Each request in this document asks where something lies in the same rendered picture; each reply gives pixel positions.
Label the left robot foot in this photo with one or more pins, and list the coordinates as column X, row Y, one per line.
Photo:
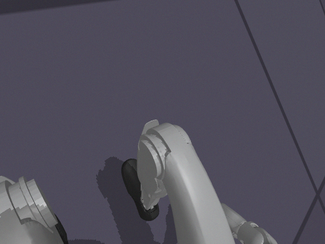
column 61, row 231

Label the right robot arm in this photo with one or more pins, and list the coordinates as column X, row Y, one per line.
column 251, row 233

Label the right robot hand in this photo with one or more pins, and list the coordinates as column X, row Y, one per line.
column 234, row 219

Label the right robot foot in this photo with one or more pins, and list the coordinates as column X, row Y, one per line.
column 133, row 186

